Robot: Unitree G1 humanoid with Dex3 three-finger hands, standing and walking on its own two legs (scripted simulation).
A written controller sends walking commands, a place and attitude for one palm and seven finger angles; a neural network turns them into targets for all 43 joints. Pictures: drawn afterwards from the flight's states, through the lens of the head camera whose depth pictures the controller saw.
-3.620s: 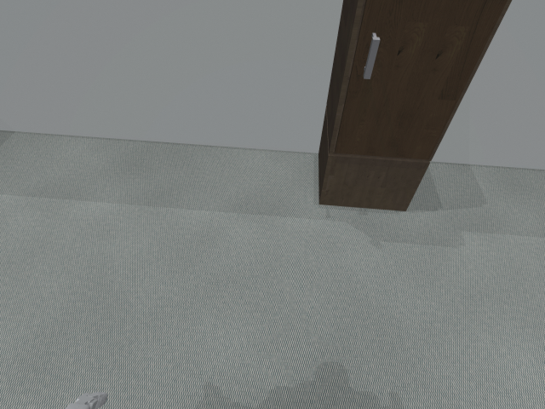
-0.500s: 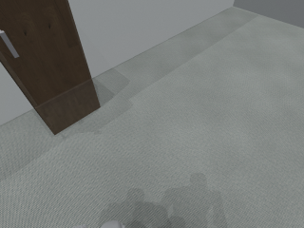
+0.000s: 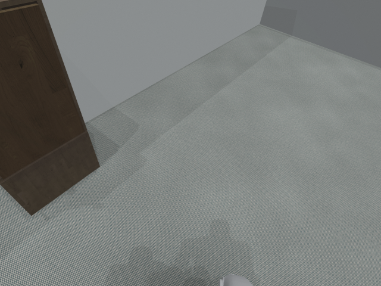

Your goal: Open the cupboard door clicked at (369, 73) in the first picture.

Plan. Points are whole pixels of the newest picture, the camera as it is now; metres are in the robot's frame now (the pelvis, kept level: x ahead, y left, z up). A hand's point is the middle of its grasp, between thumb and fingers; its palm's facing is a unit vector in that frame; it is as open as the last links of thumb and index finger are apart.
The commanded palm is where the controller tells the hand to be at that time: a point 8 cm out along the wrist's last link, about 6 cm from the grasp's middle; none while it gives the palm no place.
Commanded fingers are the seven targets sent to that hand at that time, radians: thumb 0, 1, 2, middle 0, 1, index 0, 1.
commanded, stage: walk to a spot facing it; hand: left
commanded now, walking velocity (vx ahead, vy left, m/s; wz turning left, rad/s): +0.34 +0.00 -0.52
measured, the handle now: out of the picture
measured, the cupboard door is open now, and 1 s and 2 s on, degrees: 0 0 0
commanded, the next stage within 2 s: turn to face it in 0.24 s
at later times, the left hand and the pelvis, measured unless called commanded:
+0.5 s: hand (165, 215) +0.34 +0.09 -0.18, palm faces -0.16 -0.96 -0.21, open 7.3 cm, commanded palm none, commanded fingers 0.00 0.90 0.90 -0.20 -0.30 -0.20 -0.30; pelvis +0.21 -0.07 -0.02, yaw -9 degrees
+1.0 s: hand (133, 212) +0.34 +0.18 -0.18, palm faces +0.15 -0.96 -0.22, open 7.4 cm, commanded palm none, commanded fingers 0.00 0.90 0.90 -0.20 -0.30 -0.20 -0.30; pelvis +0.30 -0.03 -0.01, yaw +6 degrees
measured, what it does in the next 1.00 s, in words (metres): walks ahead: right foot, then left foot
